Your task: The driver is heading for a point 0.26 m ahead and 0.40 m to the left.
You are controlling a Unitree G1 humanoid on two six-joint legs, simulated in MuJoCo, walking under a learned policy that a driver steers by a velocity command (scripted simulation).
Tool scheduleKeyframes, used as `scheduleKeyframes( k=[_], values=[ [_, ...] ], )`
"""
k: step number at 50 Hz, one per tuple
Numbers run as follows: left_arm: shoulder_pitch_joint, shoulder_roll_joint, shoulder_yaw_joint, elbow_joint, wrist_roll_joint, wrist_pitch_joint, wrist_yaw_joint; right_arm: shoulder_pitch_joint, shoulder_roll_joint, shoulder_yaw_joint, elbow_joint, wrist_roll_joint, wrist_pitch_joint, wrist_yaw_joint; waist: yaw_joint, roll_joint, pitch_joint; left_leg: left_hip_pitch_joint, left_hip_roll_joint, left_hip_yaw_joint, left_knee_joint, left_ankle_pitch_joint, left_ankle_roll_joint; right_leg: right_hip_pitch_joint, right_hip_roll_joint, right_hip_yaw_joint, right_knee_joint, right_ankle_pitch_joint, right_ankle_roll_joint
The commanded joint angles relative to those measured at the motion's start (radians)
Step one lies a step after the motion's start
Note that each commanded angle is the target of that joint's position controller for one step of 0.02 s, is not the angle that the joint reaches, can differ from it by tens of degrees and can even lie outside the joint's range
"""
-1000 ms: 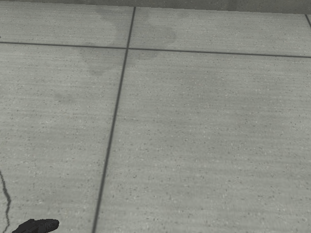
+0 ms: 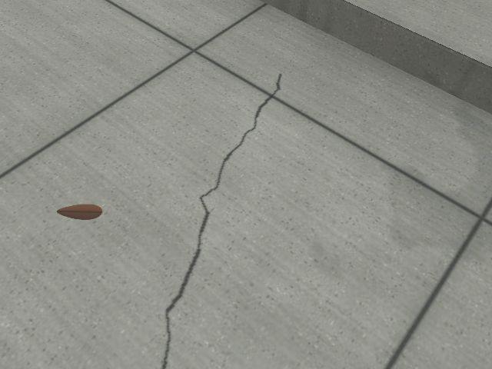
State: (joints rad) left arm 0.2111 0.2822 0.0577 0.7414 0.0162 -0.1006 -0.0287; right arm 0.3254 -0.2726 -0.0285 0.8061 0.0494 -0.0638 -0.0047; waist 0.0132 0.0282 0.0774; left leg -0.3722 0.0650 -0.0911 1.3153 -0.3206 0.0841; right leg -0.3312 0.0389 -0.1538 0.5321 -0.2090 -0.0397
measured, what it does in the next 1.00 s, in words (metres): walks ahead, turning left: left foot, then right foot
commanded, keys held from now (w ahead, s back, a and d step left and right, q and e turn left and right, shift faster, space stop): w+q+shift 0.52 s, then q+shift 0.48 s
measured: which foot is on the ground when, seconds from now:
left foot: up 0.00-0.30, down 0.32-0.72, up 0.74-1.00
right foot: down 0.00-0.32, up 0.34-0.72, down 0.74-1.00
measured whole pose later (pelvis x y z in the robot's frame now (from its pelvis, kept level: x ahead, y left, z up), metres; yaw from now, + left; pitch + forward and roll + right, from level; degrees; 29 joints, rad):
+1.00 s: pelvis +0.77 +0.20 +0.01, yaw +55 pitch +1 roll -3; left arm 0.12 0.29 0.07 0.71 0.02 -0.03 0.02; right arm 0.13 -0.36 -0.09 0.58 0.02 0.05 -0.03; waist 0.02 0.00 0.15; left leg -0.64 0.08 -0.01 1.12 -0.38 -0.07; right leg -0.33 0.00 -0.16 0.39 -0.07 -0.03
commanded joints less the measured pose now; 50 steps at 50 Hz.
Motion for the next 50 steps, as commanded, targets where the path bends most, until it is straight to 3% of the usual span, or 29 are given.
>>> scheduleKeyframes(
  k=[1,2,4,6,9,11,13,15,16,17,18,19,20,21,24,28,30,33,35,36,37,38,39,40,41,42,44,46,50],
  values=[
    [0.006,0.035,0.015,-0.002,-0.009,-0.028,0.003,0.039,-0.033,-0.022,-0.074,0.011,0.026,-0.003,-0.028,-0.095,-0.043,-0.209,0.129,-0.053,0.018,-0.001,-0.004,0.157,-0.320,0.344,-0.384,-0.139,-0.137],
    [-0.018,0.035,0.015,0.009,-0.022,-0.028,0.001,0.011,-0.016,-0.018,-0.086,0.008,0.043,-0.005,-0.040,-0.103,0.019,-0.244,0.148,-0.044,-0.005,-0.018,-0.009,0.100,-0.324,0.274,-0.412,-0.094,-0.122],
    [-0.037,0.064,0.023,0.014,-0.013,-0.029,0.005,-0.052,-0.018,-0.016,-0.119,-0.008,0.053,-0.005,-0.050,-0.083,0.080,-0.314,0.157,-0.026,-0.057,0.092,-0.026,0.057,-0.299,0.143,-0.442,0.013,-0.108],
    [-0.051,0.088,0.027,0.004,-0.001,-0.030,0.014,-0.094,-0.028,-0.016,-0.138,-0.013,0.045,0.006,-0.054,-0.066,0.097,-0.322,0.137,0.019,-0.167,0.255,-0.033,0.054,-0.240,0.016,-0.458,0.100,-0.102],
    [0.004,0.141,0.036,0.008,-0.011,-0.025,0.025,-0.204,-0.039,-0.014,-0.171,-0.018,0.029,0.036,-0.011,0.013,0.111,-0.287,0.102,0.113,-0.393,0.428,-0.008,0.149,-0.223,-0.104,-0.479,0.208,-0.078],
    [0.033,0.198,0.046,0.012,-0.017,-0.011,0.030,-0.243,-0.060,-0.024,-0.194,-0.017,0.017,0.056,-0.012,0.003,0.091,-0.229,0.041,0.185,-0.510,0.468,0.020,0.277,-0.246,-0.134,-0.438,0.529,-0.060],
    [0.033,0.262,0.062,0.004,-0.025,0.023,0.036,-0.154,-0.129,-0.057,-0.190,0.001,0.022,0.062,-0.084,-0.088,-0.008,-0.118,-0.058,0.267,-0.518,0.354,0.045,0.434,-0.268,-0.144,-0.247,1.064,-0.043],
    [-0.037,0.287,0.069,-0.025,-0.034,0.052,0.038,0.195,-0.252,-0.120,-0.112,0.008,0.049,0.055,-0.271,-0.145,-0.189,0.302,-0.128,0.259,-0.504,0.197,0.100,0.345,-0.282,-0.114,0.212,1.260,-0.042],
    [-0.070,0.224,0.050,-0.024,-0.037,0.040,0.036,0.360,-0.299,-0.149,-0.056,0.014,0.066,0.036,-0.342,-0.045,-0.212,0.572,-0.122,0.157,-0.592,0.215,0.139,0.128,-0.192,-0.101,0.594,0.824,0.006],
    [-0.011,0.006,-0.009,-0.070,-0.011,-0.003,0.021,0.278,-0.347,-0.147,-0.061,0.007,0.068,0.036,-0.167,0.383,-0.128,0.665,-0.035,-0.163,-0.665,0.232,0.253,-0.242,0.045,-0.010,1.053,-0.337,0.057],
    [0.072,0.002,-0.035,-0.151,-0.052,-0.054,0.010,0.191,-0.289,-0.111,-0.132,-0.036,0.025,0.046,-0.061,0.393,-0.375,0.795,0.164,-0.790,-0.970,-0.285,0.431,-0.476,0.078,0.264,1.172,-0.374,0.023],
    [-0.078,0.129,-0.014,-0.159,-0.066,-0.082,0.009,0.182,-0.196,-0.099,-0.156,-0.037,-0.002,0.051,-0.126,0.152,-0.289,0.705,0.173,-0.839,-1.095,-0.393,0.339,-0.482,0.007,0.315,1.060,-0.253,-0.033],
    [-0.152,0.126,-0.009,-0.182,-0.076,-0.088,0.013,0.161,-0.178,-0.092,-0.139,-0.044,-0.027,0.060,-0.084,-0.014,-0.157,0.545,0.160,-0.800,-1.120,-0.356,0.296,-0.475,-0.018,0.303,0.942,-0.182,-0.045],
    [-0.154,0.105,-0.014,-0.166,-0.048,-0.081,0.024,0.104,-0.155,-0.083,-0.143,-0.040,-0.044,0.065,-0.038,-0.130,-0.115,0.413,0.127,-0.714,-1.094,-0.264,0.269,-0.396,-0.060,0.318,0.851,-0.136,-0.037],
    [-0.106,0.109,-0.003,-0.148,-0.012,-0.045,0.021,-0.001,-0.136,-0.073,-0.163,-0.030,-0.047,0.036,0.034,-0.090,-0.046,0.198,0.017,-0.490,-1.086,-0.033,0.260,-0.279,-0.100,0.328,0.654,-0.084,0.026],
    [-0.344,0.038,-0.022,-0.237,0.014,-0.034,0.024,0.035,-0.119,-0.067,-0.132,-0.015,-0.025,-0.016,-0.047,-0.063,0.066,0.030,-0.103,-0.274,-1.054,0.345,0.184,-0.217,-0.041,0.208,0.219,0.142,0.099],
    [-0.399,-0.001,-0.025,-0.274,0.016,-0.039,0.014,0.080,-0.140,-0.082,-0.103,-0.023,0.005,-0.025,-0.102,-0.010,0.025,-0.036,-0.147,-0.240,-1.001,0.398,0.105,-0.071,0.037,0.146,0.027,0.348,0.100],
    [-0.380,0.060,0.015,-0.294,-0.020,-0.041,0.012,0.125,-0.128,-0.091,-0.067,-0.018,0.027,-0.034,-0.108,0.059,-0.041,0.040,-0.151,-0.327,-0.881,0.344,0.052,0.039,0.086,0.194,-0.070,0.400,0.099],
    [-0.318,0.108,0.042,-0.293,-0.025,-0.046,0.030,0.081,-0.129,-0.100,-0.082,-0.008,0.031,-0.044,-0.050,0.078,-0.093,0.123,-0.152,-0.353,-0.710,0.462,0.002,0.111,0.075,0.212,-0.121,0.394,0.076],
    [-0.172,0.118,0.053,-0.262,-0.018,-0.048,0.037,0.033,-0.132,-0.103,-0.104,-0.011,0.033,-0.047,0.039,0.084,-0.187,0.128,-0.182,-0.314,-0.529,0.522,-0.046,0.268,0.046,0.203,-0.147,0.511,0.060],
    [0.028,0.139,0.051,-0.222,-0.011,-0.041,0.038,0.031,-0.059,-0.080,-0.138,-0.035,0.039,-0.044,0.096,0.039,-0.375,0.019,-0.203,-0.256,-0.233,0.164,-0.086,0.570,-0.149,0.340,-0.001,0.651,0.001],
    [0.091,0.174,0.039,-0.219,0.035,-0.029,0.030,0.266,0.052,-0.045,-0.149,-0.047,0.049,-0.031,-0.017,-0.322,-0.577,-0.209,-0.306,-0.222,0.163,-0.578,-0.128,0.852,-0.499,0.733,0.074,1.130,-0.170],
    [0.046,0.186,0.050,-0.207,0.013,-0.014,0.016,0.335,-0.113,-0.055,-0.159,-0.011,0.062,-0.014,-0.038,-0.396,-0.703,-0.285,-0.165,-0.206,0.348,-0.393,-0.151,0.865,-0.623,1.005,-0.006,0.608,-0.303],
    [-0.065,0.095,0.036,-0.263,0.012,0.006,0.033,0.164,-0.182,-0.073,-0.172,-0.010,0.080,-0.012,0.005,-0.245,-0.584,-0.314,-0.093,-0.138,0.321,-0.264,-0.171,0.723,-0.497,0.847,-0.092,0.298,-0.276],
    [-0.130,0.035,0.012,-0.256,0.009,0.030,0.047,0.035,-0.209,-0.084,-0.205,-0.017,0.096,-0.018,0.006,-0.118,-0.410,-0.328,-0.069,-0.063,0.250,-0.168,-0.181,0.530,-0.410,0.654,-0.134,0.215,-0.217],
    [-0.161,0.030,0.004,-0.247,0.005,0.047,0.056,0.002,-0.207,-0.090,-0.214,-0.022,0.109,-0.026,-0.018,-0.064,-0.294,-0.296,-0.047,-0.031,0.222,-0.141,-0.189,0.363,-0.353,0.544,-0.165,0.260,-0.189],
    [-0.172,0.068,0.019,-0.194,0.009,0.051,0.059,-0.016,-0.144,-0.077,-0.245,-0.018,0.117,-0.028,-0.047,-0.089,-0.157,-0.226,0.009,-0.007,0.041,-0.152,-0.172,0.142,-0.293,0.373,-0.219,0.350,-0.169],
    [-0.151,0.098,0.034,-0.143,0.008,0.040,0.051,-0.043,-0.078,-0.057,-0.261,-0.025,0.106,-0.035,-0.038,-0.109,-0.158,-0.218,0.030,0.027,-0.100,-0.157,-0.169,0.136,-0.312,0.292,-0.245,0.559,-0.199],
    [-0.180,0.157,0.054,-0.108,-0.002,0.059,0.054,-0.082,-0.122,-0.065,-0.266,-0.026,0.113,-0.019,-0.036,-0.092,-0.230,-0.144,0.069,0.036,-0.272,0.037,-0.142,0.173,-0.376,0.209,-0.290,0.418,-0.213]
  ],
)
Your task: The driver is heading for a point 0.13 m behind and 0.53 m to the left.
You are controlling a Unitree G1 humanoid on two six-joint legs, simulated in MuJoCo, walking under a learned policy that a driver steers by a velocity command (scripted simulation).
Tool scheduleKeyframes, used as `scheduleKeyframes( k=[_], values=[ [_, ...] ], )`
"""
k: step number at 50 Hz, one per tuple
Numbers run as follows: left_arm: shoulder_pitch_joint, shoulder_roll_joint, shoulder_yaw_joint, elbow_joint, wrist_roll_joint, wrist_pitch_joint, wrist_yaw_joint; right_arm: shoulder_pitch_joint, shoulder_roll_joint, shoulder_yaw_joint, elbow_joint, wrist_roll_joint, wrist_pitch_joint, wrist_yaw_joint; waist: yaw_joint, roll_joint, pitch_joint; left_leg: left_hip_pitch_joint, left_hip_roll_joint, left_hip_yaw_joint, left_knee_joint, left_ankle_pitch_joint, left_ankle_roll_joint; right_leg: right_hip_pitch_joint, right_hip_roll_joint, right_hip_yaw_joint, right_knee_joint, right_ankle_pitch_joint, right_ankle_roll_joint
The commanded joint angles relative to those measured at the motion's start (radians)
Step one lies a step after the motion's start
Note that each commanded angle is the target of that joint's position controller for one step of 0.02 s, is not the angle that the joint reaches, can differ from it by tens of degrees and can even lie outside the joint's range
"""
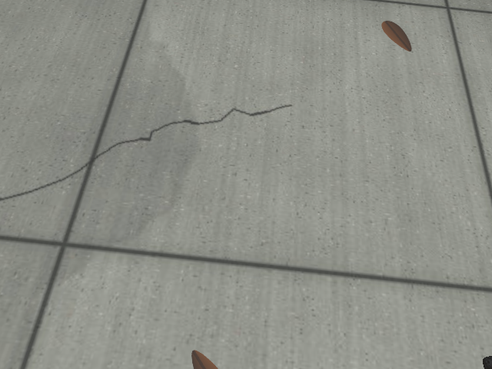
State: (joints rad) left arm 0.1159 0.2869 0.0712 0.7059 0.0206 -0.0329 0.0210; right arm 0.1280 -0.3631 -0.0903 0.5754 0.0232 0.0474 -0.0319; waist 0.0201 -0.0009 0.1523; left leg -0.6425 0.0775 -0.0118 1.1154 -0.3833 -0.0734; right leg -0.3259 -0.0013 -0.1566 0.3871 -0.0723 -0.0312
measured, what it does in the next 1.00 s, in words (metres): walks ahead, turning left: left foot, then right foot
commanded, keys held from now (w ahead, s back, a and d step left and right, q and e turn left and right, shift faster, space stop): q+shift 0.50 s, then shift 0.10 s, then w+shift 0.40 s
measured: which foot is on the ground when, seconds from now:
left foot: up 0.00-0.18, down 0.20-0.60, up 0.62-0.98, down 1.00-1.00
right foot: down 0.00-0.20, up 0.22-0.58, down 0.60-1.00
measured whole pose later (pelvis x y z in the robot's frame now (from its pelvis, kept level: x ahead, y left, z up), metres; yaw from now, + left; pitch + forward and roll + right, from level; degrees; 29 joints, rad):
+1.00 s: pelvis +0.16 +0.12 +0.00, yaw +39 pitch +5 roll +0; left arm 0.44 0.31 0.05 0.79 -0.03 -0.05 -0.01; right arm 0.18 -0.28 -0.03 0.59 0.03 -0.08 0.01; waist 0.08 -0.02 -0.06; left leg -0.34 0.01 0.03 0.52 -0.26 0.03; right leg -0.18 -0.08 0.05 0.50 -0.40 0.01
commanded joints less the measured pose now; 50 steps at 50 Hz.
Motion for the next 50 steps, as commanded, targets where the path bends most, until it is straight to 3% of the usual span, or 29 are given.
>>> scheduleKeyframes(
  k=[1,3,6,8,9,10,11,12,13,14,15,18,21,25,28,29,30,31,32,33,34,35,38,42,45,47,48,49,50],
  values=[
    [-0.107,0.160,0.042,-0.070,-0.011,-0.002,0.003,0.100,-0.040,-0.006,-0.036,0.002,0.008,0.014,-0.046,-0.072,-0.285,0.166,0.053,-0.027,-0.123,0.137,0.027,0.133,-0.324,0.166,-0.161,0.187,-0.205],
    [-0.128,0.174,0.046,-0.061,-0.020,0.005,-0.004,0.069,-0.059,-0.014,-0.040,0.001,0.019,0.026,-0.044,-0.101,-0.243,0.236,0.036,0.011,-0.227,0.177,0.048,0.092,-0.301,0.090,-0.170,0.064,-0.175],
    [-0.100,0.200,0.057,-0.038,-0.034,0.013,-0.019,0.014,-0.081,-0.025,-0.060,-0.001,0.032,0.043,-0.025,-0.109,-0.212,0.268,0.017,0.056,-0.365,0.124,0.080,0.153,-0.325,0.051,-0.133,0.008,-0.143],
    [-0.086,0.201,0.058,-0.023,-0.047,0.023,-0.024,0.023,-0.087,-0.037,-0.059,-0.001,0.036,0.049,-0.042,-0.090,-0.210,0.335,-0.014,0.089,-0.515,0.145,0.113,0.180,-0.325,0.015,-0.049,-0.039,-0.096],
    [-0.050,0.179,0.054,-0.004,-0.050,0.029,-0.028,0.060,-0.108,-0.051,-0.045,-0.005,0.036,0.042,-0.053,-0.052,-0.217,0.419,-0.036,0.074,-0.591,0.196,0.143,0.148,-0.295,-0.018,0.047,-0.092,-0.050],
    [0.000,0.142,0.046,0.010,-0.034,0.036,-0.034,0.146,-0.204,-0.085,-0.028,-0.007,0.032,0.025,-0.068,0.142,-0.211,0.578,0.054,-0.133,-0.717,0.481,0.217,-0.009,-0.199,-0.093,0.305,-0.243,0.033],
    [-0.058,0.107,0.026,-0.077,0.004,0.033,-0.028,0.145,-0.324,-0.103,-0.050,-0.022,0.018,0.011,-0.036,0.366,-0.218,0.685,0.254,-0.582,-0.764,0.536,0.424,-0.365,-0.025,-0.044,0.586,-0.580,0.122],
    [-0.136,0.136,0.033,-0.088,0.004,0.028,-0.020,0.127,-0.262,-0.089,-0.067,-0.044,-0.016,0.020,-0.086,0.204,-0.281,0.668,0.258,-0.580,-0.768,0.572,0.467,-0.415,-0.017,0.168,0.749,-0.575,0.116],
    [-0.138,0.144,0.035,-0.094,-0.017,0.025,-0.019,0.104,-0.233,-0.076,-0.060,-0.041,-0.040,0.022,-0.058,0.162,-0.280,0.654,0.231,-0.503,-0.772,0.561,0.428,-0.427,-0.021,0.214,0.772,-0.492,0.091],
    [-0.108,0.146,0.037,-0.070,-0.019,0.021,-0.012,0.068,-0.206,-0.071,-0.061,-0.021,-0.050,0.019,-0.030,0.103,-0.264,0.633,0.179,-0.441,-0.760,0.506,0.372,-0.423,-0.035,0.236,0.746,-0.408,0.077],
    [-0.098,0.161,0.042,-0.063,-0.006,0.020,-0.003,0.021,-0.173,-0.061,-0.069,-0.003,-0.044,0.011,-0.012,0.091,-0.257,0.602,0.157,-0.407,-0.747,0.506,0.336,-0.411,-0.039,0.244,0.705,-0.353,0.079],
    [-0.080,0.134,0.035,-0.052,-0.006,0.019,-0.010,-0.019,-0.147,-0.048,-0.094,-0.017,-0.026,-0.010,0.014,0.097,-0.296,0.491,0.089,-0.356,-0.716,0.591,0.316,-0.270,0.014,0.234,0.633,-0.272,0.106],
    [-0.103,0.092,0.018,-0.059,-0.016,0.021,-0.017,-0.002,-0.155,-0.055,-0.094,-0.010,-0.018,-0.014,-0.003,0.103,-0.301,0.472,0.055,-0.400,-0.686,0.545,0.303,-0.210,0.056,0.249,0.460,-0.250,0.119],
    [-0.095,0.103,0.020,-0.061,-0.022,0.020,-0.027,-0.006,-0.155,-0.058,-0.103,-0.009,-0.008,-0.008,-0.017,0.158,-0.304,0.443,0.035,-0.503,-0.656,0.489,0.286,-0.121,0.080,0.276,0.318,-0.245,0.107],
    [-0.016,0.117,0.030,-0.038,-0.021,0.014,-0.036,-0.035,-0.117,-0.041,-0.108,-0.005,-0.004,-0.004,0.008,0.191,-0.314,0.416,0.004,-0.506,-0.589,0.458,0.239,0.025,0.050,0.246,0.126,-0.143,0.074],
    [0.001,0.126,0.035,-0.032,-0.013,0.013,-0.035,-0.017,-0.091,-0.032,-0.102,-0.003,-0.003,-0.005,0.010,0.161,-0.305,0.367,-0.036,-0.474,-0.542,0.348,0.201,0.112,0.006,0.251,0.031,-0.029,0.049],
    [-0.015,0.180,0.045,-0.048,0.002,0.017,-0.030,0.063,-0.028,-0.014,-0.091,-0.020,0.000,-0.005,-0.038,-0.049,-0.319,0.267,-0.149,-0.348,-0.335,0.004,0.145,0.210,-0.195,0.449,-0.025,0.089,-0.023],
    [0.016,0.232,0.053,-0.038,0.028,0.021,-0.028,0.084,-0.059,-0.019,-0.112,-0.018,-0.009,-0.005,-0.054,-0.290,-0.258,0.049,-0.257,-0.198,-0.151,-0.285,0.095,0.205,-0.360,0.754,-0.134,-0.053,-0.210],
    [0.004,0.204,0.048,-0.054,0.006,0.010,-0.023,0.097,-0.123,-0.032,-0.100,-0.018,-0.025,-0.003,-0.045,-0.241,-0.225,-0.033,-0.157,-0.204,0.005,-0.198,0.076,0.189,-0.397,0.834,-0.176,-0.435,-0.262],
    [0.012,0.164,0.039,-0.054,-0.017,0.006,-0.015,0.064,-0.140,-0.034,-0.086,-0.014,-0.031,0.004,-0.024,-0.190,-0.193,-0.075,-0.123,-0.178,0.035,-0.105,0.073,0.188,-0.340,0.755,-0.188,-0.664,-0.215],
    [0.025,0.159,0.034,-0.046,-0.027,0.004,-0.008,0.062,-0.110,-0.025,-0.068,-0.020,-0.035,0.007,-0.017,-0.168,-0.170,-0.096,-0.113,-0.149,0.051,-0.059,0.062,0.194,-0.294,0.695,-0.200,-0.697,-0.169],
    [0.059,0.155,0.031,-0.030,-0.033,-0.001,-0.003,0.051,-0.088,-0.016,-0.062,-0.024,-0.042,0.011,0.003,-0.147,-0.156,-0.120,-0.099,-0.140,0.063,-0.017,0.056,0.214,-0.281,0.664,-0.209,-0.688,-0.152],
    [0.162,0.155,0.027,-0.004,-0.030,-0.021,-0.003,-0.011,-0.032,0.008,-0.074,-0.019,-0.080,0.027,0.043,-0.113,-0.130,-0.113,-0.073,-0.066,-0.013,0.071,0.060,0.215,-0.235,0.546,-0.235,-0.586,-0.138],
    [0.199,0.178,0.026,0.001,-0.041,-0.029,-0.007,-0.056,0.019,0.037,-0.087,-0.005,-0.117,0.030,0.060,-0.173,-0.124,0.029,-0.048,0.005,-0.294,0.104,0.053,0.155,-0.218,0.443,-0.256,-0.448,-0.145],
    [0.204,0.211,0.028,0.002,-0.055,-0.030,-0.022,-0.024,0.012,0.039,-0.066,0.005,-0.132,0.042,0.040,-0.201,-0.115,0.228,-0.072,0.052,-0.477,0.069,0.066,0.047,-0.222,0.384,-0.234,-0.406,-0.146],
    [0.209,0.204,0.021,0.005,-0.066,-0.026,-0.032,0.014,0.011,0.040,-0.050,0.013,-0.136,0.048,0.005,-0.166,-0.104,0.356,-0.081,0.084,-0.607,0.128,0.098,-0.014,-0.236,0.369,-0.179,-0.420,-0.142],
    [0.218,0.180,0.010,0.006,-0.064,-0.028,-0.036,0.070,0.002,0.033,-0.026,0.017,-0.134,0.047,-0.027,-0.132,-0.120,0.475,-0.094,0.101,-0.637,0.140,0.115,-0.074,-0.226,0.347,-0.121,-0.396,-0.129],
    [0.210,0.138,-0.008,-0.001,-0.049,-0.036,-0.039,0.191,-0.030,0.014,0.011,0.022,-0.132,0.040,-0.091,-0.098,-0.176,0.658,-0.089,0.077,-0.630,0.127,0.139,-0.154,-0.189,0.303,0.010,-0.298,-0.104],
    [0.155,0.059,-0.035,-0.033,-0.029,-0.051,-0.044,0.390,-0.105,-0.012,0.049,0.012,-0.133,0.030,-0.196,0.056,-0.262,0.890,0.087,-0.174,-0.712,-0.030,0.195,-0.331,-0.093,0.194,0.397,-0.228,-0.041]
  ],
)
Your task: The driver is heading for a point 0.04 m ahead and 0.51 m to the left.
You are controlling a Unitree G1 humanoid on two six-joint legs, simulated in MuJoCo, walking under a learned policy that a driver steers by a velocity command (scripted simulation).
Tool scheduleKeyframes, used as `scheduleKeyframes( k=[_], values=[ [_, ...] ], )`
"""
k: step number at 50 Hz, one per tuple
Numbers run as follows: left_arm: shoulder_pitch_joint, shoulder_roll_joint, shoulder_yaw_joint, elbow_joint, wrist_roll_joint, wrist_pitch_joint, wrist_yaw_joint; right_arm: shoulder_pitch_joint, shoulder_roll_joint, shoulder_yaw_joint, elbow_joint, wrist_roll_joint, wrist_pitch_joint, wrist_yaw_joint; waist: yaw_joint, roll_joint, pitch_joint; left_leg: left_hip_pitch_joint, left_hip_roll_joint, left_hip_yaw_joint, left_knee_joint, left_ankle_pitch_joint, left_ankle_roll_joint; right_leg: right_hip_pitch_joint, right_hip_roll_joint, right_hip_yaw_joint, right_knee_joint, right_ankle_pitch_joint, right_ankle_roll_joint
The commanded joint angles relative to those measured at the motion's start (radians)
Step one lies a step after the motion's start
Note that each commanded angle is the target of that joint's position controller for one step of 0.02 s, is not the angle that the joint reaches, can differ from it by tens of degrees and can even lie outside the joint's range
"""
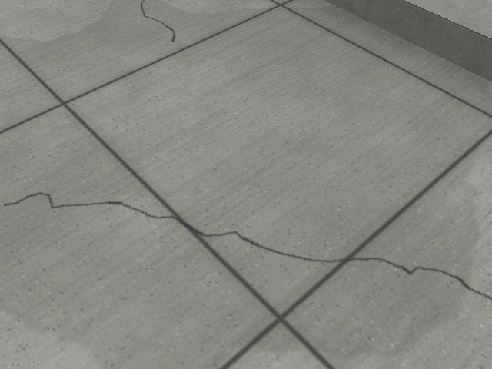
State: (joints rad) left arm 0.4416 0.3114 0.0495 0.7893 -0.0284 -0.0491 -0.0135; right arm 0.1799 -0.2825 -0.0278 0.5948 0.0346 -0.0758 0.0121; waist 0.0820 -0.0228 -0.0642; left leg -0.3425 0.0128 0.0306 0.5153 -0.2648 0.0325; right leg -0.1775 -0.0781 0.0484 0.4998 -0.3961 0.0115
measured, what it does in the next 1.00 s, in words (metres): walks ahead, turning left: right foot, then left foot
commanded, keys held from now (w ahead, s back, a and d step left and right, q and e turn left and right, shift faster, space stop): w+q+shift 0.40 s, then q+shift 0.54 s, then w+q+shift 0.06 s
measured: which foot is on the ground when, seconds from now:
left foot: down 0.00-0.40, up 0.42-0.74, down 0.76-1.00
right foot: down 0.00-0.00, up 0.02-0.38, down 0.40-0.76, up 0.78-1.00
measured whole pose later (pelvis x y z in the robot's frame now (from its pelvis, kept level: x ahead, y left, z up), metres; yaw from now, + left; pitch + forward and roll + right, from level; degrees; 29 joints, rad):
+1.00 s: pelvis +0.55 +0.15 +0.00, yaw +47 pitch +1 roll -3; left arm -0.03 0.31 0.05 0.69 0.01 -0.03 0.00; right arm 0.21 -0.31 -0.06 0.55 0.02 0.01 -0.01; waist -0.04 -0.02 0.15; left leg -0.37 -0.16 -0.17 0.49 -0.11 0.11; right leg -0.58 0.01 0.16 1.00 -0.35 0.06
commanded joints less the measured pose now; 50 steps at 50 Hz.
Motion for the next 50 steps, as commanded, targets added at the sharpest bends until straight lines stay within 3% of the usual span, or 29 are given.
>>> scheduleKeyframes(
  k=[1,2,3,5,7,12,16,18,19,20,21,22,23,24,25,26,28,33,36,37,38,39,40,41,42,43,45,47,50],
  values=[
    [-0.195,-0.005,-0.025,-0.198,0.013,-0.072,0.001,0.408,-0.310,-0.098,0.035,-0.018,-0.009,-0.008,-0.239,0.315,-0.104,0.714,0.353,-0.725,-0.245,-0.461,0.243,-0.787,0.075,-0.052,0.605,-0.069,-0.049],
    [-0.253,0.078,-0.005,-0.219,-0.011,-0.093,0.006,0.396,-0.247,-0.082,0.037,-0.019,-0.022,0.001,-0.246,0.184,-0.055,0.670,0.374,-0.836,-0.286,-0.591,0.296,-0.919,0.026,0.023,0.773,-0.044,-0.051],
    [-0.283,0.088,-0.003,-0.226,-0.016,-0.102,0.000,0.355,-0.194,-0.061,0.033,-0.028,-0.028,0.004,-0.219,0.155,0.022,0.615,0.342,-0.748,-0.282,-0.515,0.287,-0.962,-0.001,0.031,0.802,0.032,-0.055],
    [-0.269,0.069,-0.010,-0.210,0.021,-0.104,-0.009,0.294,-0.138,-0.041,0.028,-0.033,-0.017,0.006,-0.156,0.112,0.092,0.440,0.258,-0.585,-0.305,-0.353,0.272,-0.870,-0.035,0.030,0.714,0.113,-0.033],
    [-0.294,0.059,-0.009,-0.217,0.026,-0.093,-0.022,0.254,-0.082,-0.025,0.035,-0.032,-0.010,-0.003,-0.108,0.124,0.160,0.286,0.197,-0.499,-0.364,-0.237,0.259,-0.770,-0.039,0.026,0.586,0.183,-0.001],
    [-0.486,0.020,-0.030,-0.266,0.026,-0.097,-0.040,0.237,-0.136,-0.047,0.073,-0.005,-0.017,-0.044,-0.112,0.118,0.183,0.021,0.111,-0.321,-0.417,0.025,0.207,-0.390,0.062,-0.023,0.174,0.469,0.049],
    [-0.539,0.079,-0.003,-0.273,-0.005,-0.096,-0.033,0.296,-0.143,-0.056,0.121,0.011,-0.010,-0.043,-0.116,0.135,0.184,0.147,0.158,-0.373,-0.362,0.089,0.164,-0.257,0.078,0.017,0.025,0.446,0.033],
    [-0.449,0.124,0.025,-0.263,-0.008,-0.094,-0.022,0.314,-0.148,-0.058,0.137,-0.004,0.010,-0.039,-0.064,0.171,0.105,0.216,0.154,-0.369,-0.187,0.423,0.131,-0.119,0.105,-0.019,0.020,0.309,-0.002],
    [-0.300,0.156,0.046,-0.237,-0.010,-0.088,-0.009,0.296,-0.153,-0.056,0.128,-0.019,0.019,-0.035,0.022,0.182,-0.010,0.166,0.104,-0.328,0.028,0.558,0.097,0.092,0.091,-0.031,0.046,0.279,-0.026],
    [-0.048,0.186,0.061,-0.199,-0.003,-0.076,0.006,0.249,-0.121,-0.042,0.086,-0.046,0.020,-0.032,0.143,0.154,-0.204,-0.047,0.056,-0.315,0.352,0.447,0.069,0.467,-0.044,0.088,0.137,0.151,-0.071],
    [0.044,0.285,0.081,-0.166,0.035,-0.065,-0.002,0.408,0.039,-0.003,0.045,-0.006,-0.001,-0.029,0.037,-0.304,-0.461,-0.359,-0.079,-0.238,0.768,-0.194,0.007,0.816,-0.346,0.668,-0.036,-0.223,-0.235],
    [0.013,0.200,0.063,-0.178,0.039,-0.060,-0.007,0.374,-0.047,-0.012,0.052,0.032,-0.001,-0.032,0.047,-0.358,-0.413,-0.476,-0.026,-0.241,0.921,-0.253,-0.008,0.766,-0.378,0.845,-0.176,-0.222,-0.245],
    [-0.060,0.131,0.049,-0.178,0.038,-0.048,0.007,0.238,-0.119,-0.034,0.034,0.034,0.005,-0.035,0.062,-0.263,-0.197,-0.546,0.026,-0.188,0.953,-0.206,-0.020,0.621,-0.345,0.615,-0.160,0.031,-0.214],
    [-0.112,0.103,0.043,-0.166,0.046,-0.035,0.015,0.158,-0.136,-0.040,0.022,0.012,0.012,-0.037,0.041,-0.125,-0.076,-0.509,0.067,-0.155,0.924,-0.165,-0.030,0.456,-0.314,0.414,-0.130,0.384,-0.201],
    [-0.164,0.074,0.039,-0.151,0.054,-0.025,0.018,0.110,-0.138,-0.049,0.012,-0.011,0.021,-0.035,0.002,-0.065,0.001,-0.450,0.089,-0.138,0.867,-0.173,-0.038,0.301,-0.270,0.268,-0.124,0.642,-0.193],
    [-0.218,0.054,0.034,-0.143,0.061,-0.026,0.023,0.126,-0.113,-0.054,0.002,-0.004,0.040,-0.030,-0.056,-0.090,0.040,-0.381,0.119,-0.140,0.824,-0.185,-0.039,0.178,-0.250,0.173,-0.142,0.709,-0.183],
    [-0.340,0.042,0.032,-0.131,0.036,-0.036,0.023,0.113,-0.037,-0.038,-0.023,0.015,0.076,-0.025,-0.113,-0.120,0.135,-0.324,0.152,-0.110,0.659,-0.210,-0.048,-0.001,-0.255,0.055,-0.234,0.726,-0.176],
    [-0.455,0.148,0.070,-0.117,-0.020,-0.039,0.027,0.148,-0.086,-0.060,-0.003,-0.023,0.094,0.024,-0.154,-0.090,0.048,-0.034,0.067,-0.008,0.228,0.256,-0.012,0.004,-0.167,-0.201,-0.213,0.735,-0.106],
    [-0.458,0.184,0.084,-0.114,-0.043,-0.027,0.028,0.250,-0.190,-0.115,0.015,-0.019,0.107,0.031,-0.235,-0.046,-0.027,0.201,-0.031,0.060,0.155,0.259,0.061,0.013,-0.149,-0.245,0.056,0.841,-0.065],
    [-0.454,0.167,0.077,-0.124,-0.031,-0.018,0.025,0.362,-0.241,-0.147,0.044,-0.017,0.106,0.021,-0.295,0.013,-0.074,0.391,-0.068,0.048,0.140,0.285,0.096,-0.089,-0.115,-0.245,0.275,0.727,-0.034],
    [-0.406,0.065,0.048,-0.123,0.017,-0.005,0.015,0.344,-0.271,-0.153,0.051,-0.004,0.104,0.004,-0.245,0.230,0.006,0.473,-0.031,-0.081,0.080,0.507,0.132,-0.280,-0.009,-0.231,0.538,-0.033,0.019],
    [-0.264,0.023,0.026,-0.137,0.054,0.002,0.003,0.165,-0.343,-0.134,-0.058,-0.022,0.091,-0.001,-0.080,0.463,-0.039,0.485,0.173,-0.535,0.026,0.827,0.306,-0.455,0.126,-0.135,0.894,-0.391,0.060],
    [-0.185,0.130,0.035,-0.152,0.020,-0.001,-0.002,0.128,-0.347,-0.132,-0.126,-0.052,0.065,0.025,-0.089,0.354,-0.275,0.549,0.313,-0.863,-0.174,0.426,0.423,-0.499,0.142,0.075,0.980,-0.299,0.045],
    [-0.283,0.190,0.046,-0.163,-0.001,-0.007,0.000,0.088,-0.316,-0.128,-0.133,-0.040,0.049,0.035,-0.103,0.187,-0.193,0.469,0.280,-0.852,-0.244,0.091,0.363,-0.537,0.114,0.091,0.918,-0.174,0.018],
    [-0.336,0.185,0.048,-0.163,0.011,-0.004,0.013,0.054,-0.286,-0.121,-0.127,-0.017,0.042,0.033,-0.089,0.097,-0.082,0.366,0.225,-0.771,-0.240,-0.018,0.289,-0.536,0.083,0.094,0.824,-0.094,0.005],
    [-0.349,0.170,0.045,-0.149,0.028,0.004,0.026,0.021,-0.256,-0.110,-0.129,-0.012,0.043,0.024,-0.070,0.056,-0.053,0.284,0.189,-0.707,-0.213,0.022,0.250,-0.492,0.059,0.111,0.755,-0.050,0.004],
    [-0.366,0.174,0.049,-0.138,0.040,0.016,0.028,-0.028,-0.248,-0.106,-0.143,-0.031,0.057,-0.004,-0.049,0.075,-0.032,0.158,0.128,-0.576,-0.187,0.252,0.221,-0.379,0.061,0.113,0.642,-0.013,0.012],
    [-0.374,0.133,0.041,-0.126,0.051,0.018,0.026,-0.018,-0.247,-0.107,-0.138,-0.032,0.068,-0.028,-0.054,0.061,-0.066,0.149,0.092,-0.504,-0.144,0.482,0.223,-0.346,0.089,0.094,0.579,0.016,0.039],
    [-0.409,0.090,0.029,-0.132,0.033,0.020,0.011,0.010,-0.224,-0.097,-0.131,-0.006,0.083,-0.049,-0.080,0.047,-0.084,0.140,0.044,-0.545,-0.206,-0.075,0.218,-0.354,0.106,0.101,0.409,0.129,0.062]
  ],
)
Keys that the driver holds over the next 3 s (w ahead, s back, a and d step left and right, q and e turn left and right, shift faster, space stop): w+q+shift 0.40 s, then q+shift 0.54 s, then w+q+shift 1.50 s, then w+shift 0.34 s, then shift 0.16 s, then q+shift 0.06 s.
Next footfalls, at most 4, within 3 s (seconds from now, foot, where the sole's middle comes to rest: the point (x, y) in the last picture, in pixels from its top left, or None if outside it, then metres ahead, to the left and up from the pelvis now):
0.40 right None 0.47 -0.09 -0.77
0.76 left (180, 327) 0.61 0.26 -0.77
1.24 right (215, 261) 0.83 0.19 -0.77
1.72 left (58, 285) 0.70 0.64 -0.77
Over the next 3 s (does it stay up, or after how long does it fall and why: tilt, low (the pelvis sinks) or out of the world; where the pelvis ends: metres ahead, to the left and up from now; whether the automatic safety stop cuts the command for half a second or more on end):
stays up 0.30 1.40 -0.01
